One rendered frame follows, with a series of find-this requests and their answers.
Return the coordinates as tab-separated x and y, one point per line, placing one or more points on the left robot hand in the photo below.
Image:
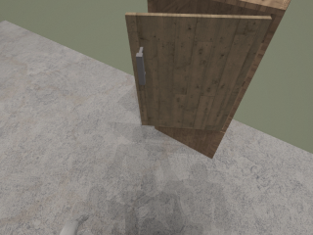
71	226

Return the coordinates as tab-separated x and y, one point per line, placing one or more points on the cupboard door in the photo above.
195	65

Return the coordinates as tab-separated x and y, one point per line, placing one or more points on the handle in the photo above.
141	67

